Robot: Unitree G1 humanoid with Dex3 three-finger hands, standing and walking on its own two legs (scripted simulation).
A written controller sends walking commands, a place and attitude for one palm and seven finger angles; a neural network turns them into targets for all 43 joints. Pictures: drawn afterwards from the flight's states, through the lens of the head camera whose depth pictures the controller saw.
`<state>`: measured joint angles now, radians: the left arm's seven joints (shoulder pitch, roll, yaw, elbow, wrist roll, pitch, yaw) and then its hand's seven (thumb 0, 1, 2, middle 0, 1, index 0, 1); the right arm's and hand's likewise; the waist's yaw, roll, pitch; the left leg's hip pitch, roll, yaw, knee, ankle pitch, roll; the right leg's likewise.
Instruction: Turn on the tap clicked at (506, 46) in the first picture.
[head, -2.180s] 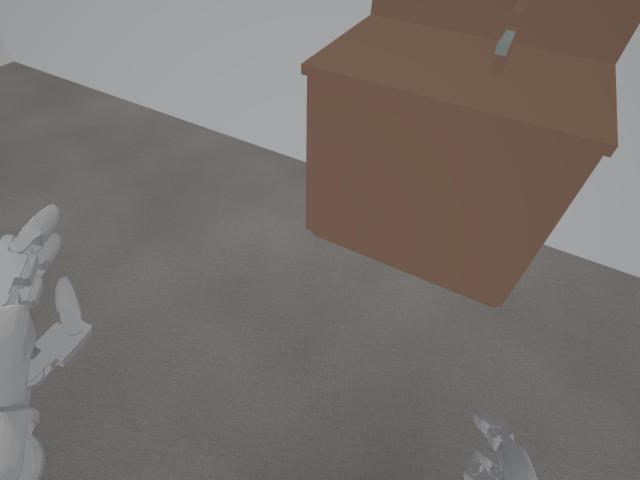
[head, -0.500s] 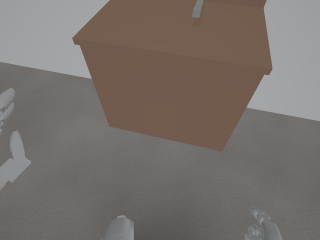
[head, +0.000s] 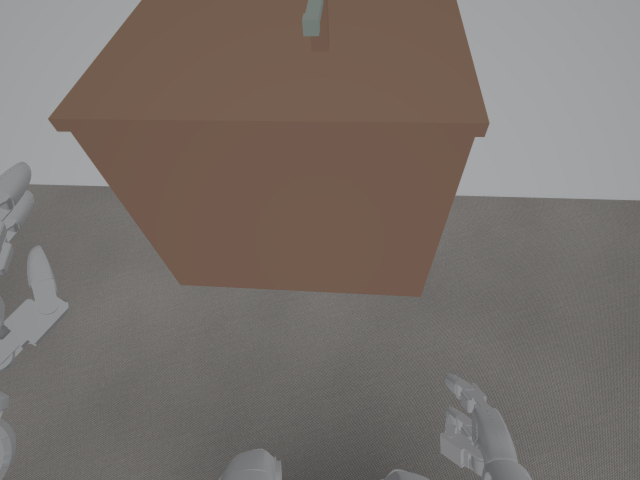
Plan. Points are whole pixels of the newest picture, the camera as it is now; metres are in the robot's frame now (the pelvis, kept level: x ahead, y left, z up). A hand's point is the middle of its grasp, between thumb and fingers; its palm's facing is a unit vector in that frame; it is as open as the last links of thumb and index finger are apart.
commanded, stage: turn to face it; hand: left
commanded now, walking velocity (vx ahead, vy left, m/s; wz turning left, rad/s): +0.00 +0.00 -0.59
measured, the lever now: (311, 24) +0.80 +0.08 +0.14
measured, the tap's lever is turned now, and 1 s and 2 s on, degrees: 0 0 0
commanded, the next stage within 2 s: take the last steps up to it in 0.48 s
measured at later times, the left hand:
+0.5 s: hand (116, 284) +0.25 +0.19 +0.19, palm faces +0.17 -0.90 -0.40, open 7.4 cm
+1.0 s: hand (132, 321) +0.21 +0.17 +0.19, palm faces +0.13 -0.91 -0.39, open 7.4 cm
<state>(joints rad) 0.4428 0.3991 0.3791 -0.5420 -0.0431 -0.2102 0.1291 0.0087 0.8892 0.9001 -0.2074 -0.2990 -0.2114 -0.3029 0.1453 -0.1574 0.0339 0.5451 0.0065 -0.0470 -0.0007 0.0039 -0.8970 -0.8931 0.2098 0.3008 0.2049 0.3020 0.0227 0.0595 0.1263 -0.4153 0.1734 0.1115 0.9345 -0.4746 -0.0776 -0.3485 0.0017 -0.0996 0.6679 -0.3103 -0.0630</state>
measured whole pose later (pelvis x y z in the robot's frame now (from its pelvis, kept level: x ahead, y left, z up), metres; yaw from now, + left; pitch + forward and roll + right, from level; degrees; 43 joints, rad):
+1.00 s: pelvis -0.07 +0.00 +0.02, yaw -18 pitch -1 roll -1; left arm 0.46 0.37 0.36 -0.42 0.00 -0.22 0.15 0.01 0.89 0.90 -0.21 -0.30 -0.21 -0.30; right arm 0.28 -0.22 -0.03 0.64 0.00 -0.07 -0.07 0.01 -0.90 -0.89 0.20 0.30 0.20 0.30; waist -0.04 0.00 -0.02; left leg -0.22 0.06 0.07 0.50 -0.27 0.03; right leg -0.47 0.01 -0.06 0.99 -0.39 0.00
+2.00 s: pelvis +0.10 -0.11 +0.02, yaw -20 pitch +0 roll +2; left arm 0.46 0.33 0.35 -0.47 -0.01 -0.24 0.14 0.01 0.89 0.90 -0.21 -0.30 -0.21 -0.30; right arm 0.19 -0.23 -0.01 0.67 0.00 -0.04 -0.05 0.01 -0.90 -0.89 0.21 0.30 0.20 0.30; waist 0.00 0.02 0.06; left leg -0.50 0.08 0.07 1.01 -0.35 -0.02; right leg -0.24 -0.06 -0.15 0.53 -0.30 -0.04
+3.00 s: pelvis +0.25 -0.16 +0.01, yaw -21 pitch -1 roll +0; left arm 0.49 0.41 0.36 -0.57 -0.05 -0.18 0.14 0.01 0.89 0.90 -0.20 -0.30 -0.21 -0.30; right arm 0.17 -0.14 0.04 0.55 0.00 -0.10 -0.02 0.00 -0.90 -0.89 0.20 0.30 0.20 0.30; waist 0.00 -0.01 0.06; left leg -0.30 0.07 0.10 0.49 -0.18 -0.01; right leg -0.23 0.01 -0.07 0.52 -0.33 0.02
